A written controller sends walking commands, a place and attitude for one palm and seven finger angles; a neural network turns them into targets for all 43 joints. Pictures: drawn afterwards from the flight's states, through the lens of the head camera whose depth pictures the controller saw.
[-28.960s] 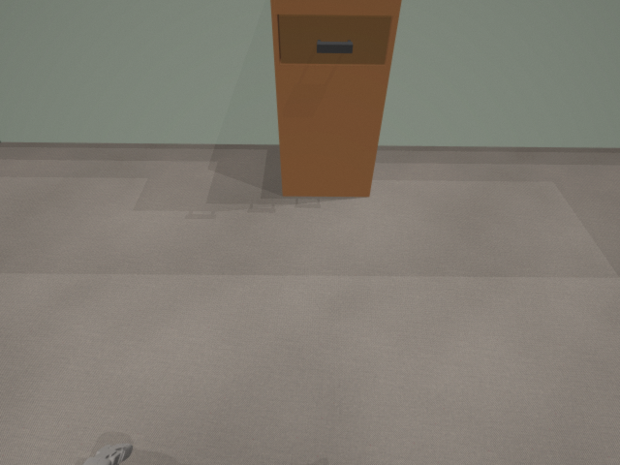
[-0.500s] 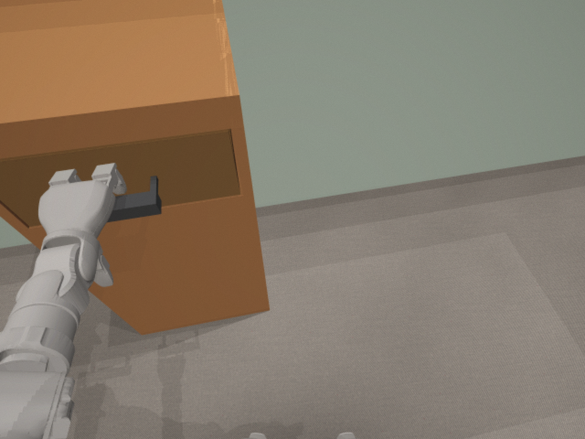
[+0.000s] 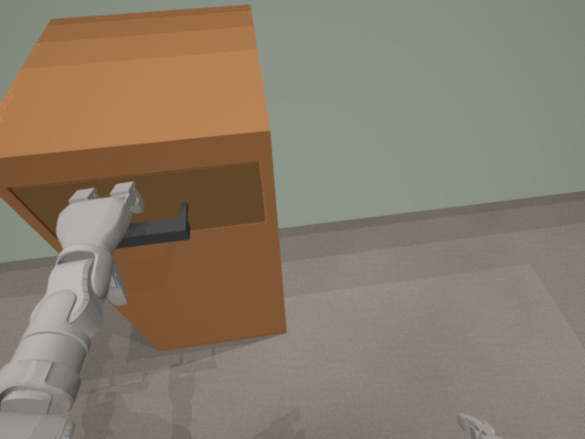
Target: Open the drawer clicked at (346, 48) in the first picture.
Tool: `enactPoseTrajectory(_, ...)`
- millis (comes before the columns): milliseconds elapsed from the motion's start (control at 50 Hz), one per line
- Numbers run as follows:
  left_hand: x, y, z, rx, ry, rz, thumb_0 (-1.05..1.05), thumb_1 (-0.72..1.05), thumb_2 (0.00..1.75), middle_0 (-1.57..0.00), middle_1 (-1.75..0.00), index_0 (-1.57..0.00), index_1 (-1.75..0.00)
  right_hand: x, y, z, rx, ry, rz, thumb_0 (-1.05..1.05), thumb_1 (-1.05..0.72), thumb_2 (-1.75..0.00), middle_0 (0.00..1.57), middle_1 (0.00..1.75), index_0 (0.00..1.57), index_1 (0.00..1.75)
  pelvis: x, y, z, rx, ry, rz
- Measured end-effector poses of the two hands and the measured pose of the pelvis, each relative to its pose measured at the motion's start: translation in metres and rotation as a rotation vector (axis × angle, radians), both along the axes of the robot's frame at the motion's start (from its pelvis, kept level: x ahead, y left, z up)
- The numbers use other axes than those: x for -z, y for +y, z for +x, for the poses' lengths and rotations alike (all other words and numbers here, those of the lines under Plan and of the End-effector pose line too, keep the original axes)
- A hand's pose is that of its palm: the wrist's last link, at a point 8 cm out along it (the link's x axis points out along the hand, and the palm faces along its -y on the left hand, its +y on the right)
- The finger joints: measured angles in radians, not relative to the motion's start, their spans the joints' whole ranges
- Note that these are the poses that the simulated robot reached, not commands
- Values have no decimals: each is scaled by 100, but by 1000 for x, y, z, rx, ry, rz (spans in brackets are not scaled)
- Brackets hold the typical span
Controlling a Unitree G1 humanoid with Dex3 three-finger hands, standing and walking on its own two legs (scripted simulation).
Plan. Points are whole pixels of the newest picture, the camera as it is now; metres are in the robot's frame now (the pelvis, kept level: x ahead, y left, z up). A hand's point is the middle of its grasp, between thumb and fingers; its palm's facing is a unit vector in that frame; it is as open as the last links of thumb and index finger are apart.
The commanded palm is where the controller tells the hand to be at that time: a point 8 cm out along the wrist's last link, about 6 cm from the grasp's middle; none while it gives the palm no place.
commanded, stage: re-aim the fingers above the handle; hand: left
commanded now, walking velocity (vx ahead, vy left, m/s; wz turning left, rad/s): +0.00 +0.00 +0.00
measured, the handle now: (152, 221) +0.45 +0.28 -0.02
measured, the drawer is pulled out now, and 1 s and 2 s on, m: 0.00 0.00 0.00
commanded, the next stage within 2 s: none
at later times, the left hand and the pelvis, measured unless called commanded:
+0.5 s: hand (120, 245) +0.36 +0.28 +0.04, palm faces -0.07 -0.02 -1.00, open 13.8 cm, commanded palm +0.34 +0.28 +0.11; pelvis -0.01 -0.02 +0.00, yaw +1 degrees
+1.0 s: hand (137, 238) +0.37 +0.26 +0.04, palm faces -0.04 -0.02 -1.00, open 13.8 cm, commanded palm +0.35 +0.28 +0.11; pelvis -0.02 -0.02 +0.00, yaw +1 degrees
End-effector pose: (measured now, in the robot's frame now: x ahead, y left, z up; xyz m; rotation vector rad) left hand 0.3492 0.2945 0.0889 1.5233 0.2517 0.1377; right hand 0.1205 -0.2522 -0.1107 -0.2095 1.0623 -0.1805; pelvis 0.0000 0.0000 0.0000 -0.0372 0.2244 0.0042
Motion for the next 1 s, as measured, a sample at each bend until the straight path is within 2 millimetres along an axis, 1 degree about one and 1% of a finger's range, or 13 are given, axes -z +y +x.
enactPoseTrajectory(60, 2, -4, -5, 35, 2, -3, -1, -48, 30, -32, -120, -32, -120, -2, 1, 7, -21, -13, -11, 1, -91, -90, 20, 30, 20, 30, 0, -1, -1, -9, -4, 0)
enactPoseTrajectory(120, -4, -11, -10, 77, -40, 1, -1, -48, 30, -32, -120, -32, -120, -2, 1, 12, -34, -23, -17, 1, -91, -90, 20, 30, 20, 30, 1, -1, -3, -15, -5, 0)
enactPoseTrajectory(220, -13, -13, -12, 69, -97, 25, 0, -48, 30, -32, -120, -32, -120, 3, 1, 10, -43, -17, -4, 1, -91, -90, 20, 30, 20, 30, 2, -4, -7, -16, -9, 4)
enactPoseTrajectory(320, -11, -2, -9, -18, -46, 48, 0, -49, 30, -32, -120, -32, -120, 7, -1, -2, -33, 11, 8, 1, -91, -90, 20, 30, 20, 30, 1, -9, -11, -11, -10, 10)
enactPoseTrajectory(400, -7, 0, -8, -26, 7, 41, 0, -48, 30, -32, -120, -32, -120, 7, -8, -15, -10, 33, -3, 1, -91, -90, 20, 30, 20, 30, 0, -13, -12, -8, -11, 11)
enactPoseTrajectory(440, -7, -4, -7, 0, 15, 32, -1, -48, 30, -32, -120, -32, -120, 6, -13, -22, 3, 41, -14, 1, -91, -90, 20, 30, 20, 30, 0, -15, -12, -8, -12, 11)
enactPoseTrajectory(540, -10, -23, -4, 97, -25, 14, -1, -48, 30, -32, -120, -32, -120, 7, -26, -36, 31, 59, -37, 1, -91, -90, 20, 30, 20, 30, 1, -17, -14, -3, -12, 11)
enactPoseTrajectory(600, -12, -28, -3, 109, -63, 13, 0, -48, 30, -32, -120, -32, -120, 7, -31, -42, 46, 65, -40, 1, -91, -90, 20, 30, 20, 30, 2, -18, -15, 8, -8, 14)
enactPoseTrajectory(700, -12, -14, -4, 28, -77, 38, 0, -48, 30, -32, -120, -32, -120, 9, -34, -47, 60, 74, -30, 1, -91, -90, 20, 30, 20, 30, 2, -21, -18, 22, -3, 20)
enactPoseTrajectory(780, -11, 2, -9, -42, -29, 70, 0, -48, 30, -32, -120, -32, -120, 10, -33, -48, 61, 74, -24, 1, -91, -90, 20, 30, 20, 30, 1, -22, -19, 16, 0, 19)
enactPoseTrajectory(820, -9, 5, -10, -49, 2, 73, 0, -48, 30, -32, -120, -32, -120, 9, -33, -47, 57, 70, -26, 1, -91, -90, 20, 30, 20, 30, 1, -22, -19, 7, -1, 18)
enactPoseTrajectory(880, -6, -2, -9, -10, 23, 53, -1, -48, 30, -32, -120, -32, -120, 8, -33, -45, 47, 65, -36, 1, -91, -90, 20, 30, 20, 30, 1, -22, -19, -6, -3, 15)
enactPoseTrajectory(1000, -7, -34, 6, 132, -35, 15, -1, -48, 30, -32, -120, -32, -120, 6, -31, -39, 39, 46, -49, 1, -91, -90, 20, 30, 20, 30, 3, -19, -19, -8, 1, 13)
